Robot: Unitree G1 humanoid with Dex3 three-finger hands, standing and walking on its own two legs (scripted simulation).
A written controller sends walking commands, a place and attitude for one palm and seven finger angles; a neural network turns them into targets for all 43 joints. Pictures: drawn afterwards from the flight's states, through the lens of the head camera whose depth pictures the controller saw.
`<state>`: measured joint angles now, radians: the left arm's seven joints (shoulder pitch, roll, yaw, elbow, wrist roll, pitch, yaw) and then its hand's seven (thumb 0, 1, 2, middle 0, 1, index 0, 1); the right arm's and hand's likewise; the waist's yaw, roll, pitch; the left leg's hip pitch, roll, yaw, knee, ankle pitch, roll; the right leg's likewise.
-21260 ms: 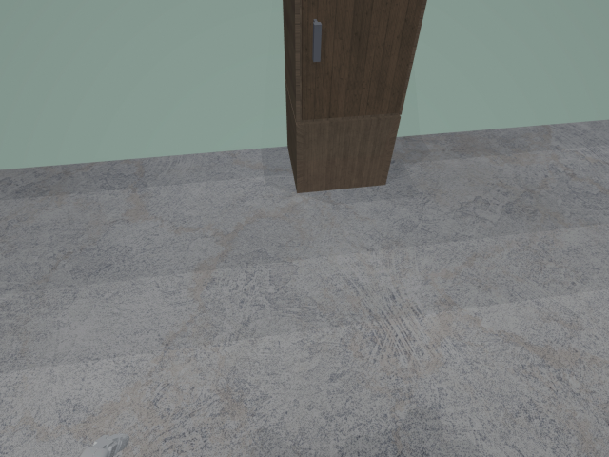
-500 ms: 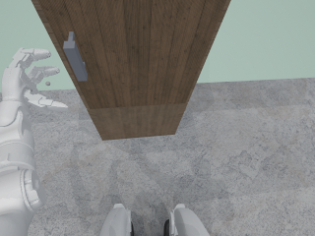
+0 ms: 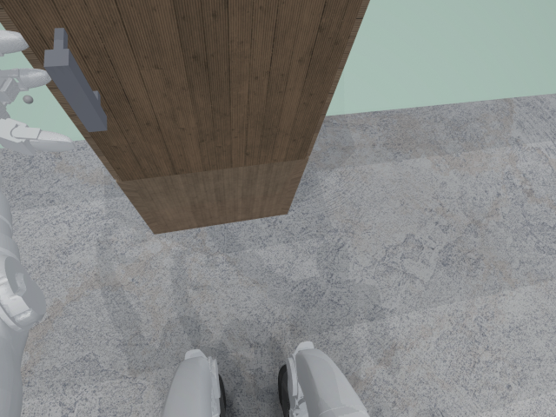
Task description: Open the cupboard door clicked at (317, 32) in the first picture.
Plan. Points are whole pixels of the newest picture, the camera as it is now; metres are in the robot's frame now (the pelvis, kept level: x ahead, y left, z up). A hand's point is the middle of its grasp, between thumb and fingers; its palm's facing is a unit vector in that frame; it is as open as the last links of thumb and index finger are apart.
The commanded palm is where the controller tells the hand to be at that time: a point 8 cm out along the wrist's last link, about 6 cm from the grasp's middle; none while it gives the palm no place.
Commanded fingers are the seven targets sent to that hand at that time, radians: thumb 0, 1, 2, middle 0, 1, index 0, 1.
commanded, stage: move the hooked fingers beside the handle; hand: left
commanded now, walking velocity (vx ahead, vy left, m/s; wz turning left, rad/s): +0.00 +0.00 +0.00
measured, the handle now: (80, 82) +0.55 +0.22 +0.06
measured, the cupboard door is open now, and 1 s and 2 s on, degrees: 0 0 0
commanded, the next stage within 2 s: slide the fingers in behind the handle in 0.68 s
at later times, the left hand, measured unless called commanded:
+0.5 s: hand (27, 114) +0.50 +0.27 +0.07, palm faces +0.10 -1.00 +0.00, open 14.0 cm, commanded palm +0.48 +0.31 +0.07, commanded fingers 0.00 -0.50 0.30 -0.30 -1.20 -0.30 -1.20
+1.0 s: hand (35, 107) +0.51 +0.26 +0.07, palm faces +0.10 -0.99 +0.01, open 14.0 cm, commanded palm +0.49 +0.29 +0.06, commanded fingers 0.00 -0.50 0.30 -0.30 -1.20 -0.30 -1.20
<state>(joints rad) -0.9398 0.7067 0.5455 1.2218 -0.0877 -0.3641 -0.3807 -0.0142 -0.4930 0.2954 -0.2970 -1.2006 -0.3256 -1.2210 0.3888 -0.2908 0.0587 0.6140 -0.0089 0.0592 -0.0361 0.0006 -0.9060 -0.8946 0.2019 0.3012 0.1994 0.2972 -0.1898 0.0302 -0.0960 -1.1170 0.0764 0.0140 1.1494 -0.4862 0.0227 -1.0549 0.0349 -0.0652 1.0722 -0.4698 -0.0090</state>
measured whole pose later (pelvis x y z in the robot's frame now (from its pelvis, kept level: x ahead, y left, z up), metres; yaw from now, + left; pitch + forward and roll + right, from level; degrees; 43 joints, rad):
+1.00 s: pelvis +0.00 +0.01 +0.00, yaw +0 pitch +25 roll -5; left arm -0.91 0.63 0.50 1.19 -0.11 -0.40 -0.33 -0.01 -0.49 0.30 -0.29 -1.20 -0.30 -1.20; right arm 0.38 -0.28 0.05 0.63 -0.01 0.07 -0.02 0.00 -0.91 -0.89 0.20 0.30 0.20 0.30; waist -0.18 0.03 -0.10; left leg -1.11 0.07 0.01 1.16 -0.49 0.03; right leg -1.04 0.03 -0.07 1.07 -0.47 0.00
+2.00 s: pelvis +0.01 +0.01 +0.01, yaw +4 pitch +24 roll -5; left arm -0.90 0.44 0.25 1.16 -0.17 -0.44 -0.10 -0.01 -0.49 0.30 -0.12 -1.16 -0.10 -1.15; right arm 0.35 -0.25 0.01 0.71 -0.04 0.04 0.02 0.00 -0.91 -0.89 0.20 0.30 0.20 0.30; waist -0.11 0.03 -0.12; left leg -1.07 0.03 -0.04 1.13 -0.49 0.02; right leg -0.97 0.00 -0.12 1.04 -0.49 0.00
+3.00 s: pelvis +0.01 +0.01 +0.01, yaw +3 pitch +24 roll -5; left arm -0.88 0.47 0.31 1.17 -0.15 -0.46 -0.15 -0.01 -0.49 0.30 -0.15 -1.15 -0.12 -1.14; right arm 0.35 -0.26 0.02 0.70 -0.03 0.05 0.01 0.00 -0.91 -0.89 0.20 0.30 0.20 0.30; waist -0.13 0.04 -0.11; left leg -1.06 0.03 -0.03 1.13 -0.49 0.02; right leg -0.97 0.01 -0.10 1.04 -0.49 0.00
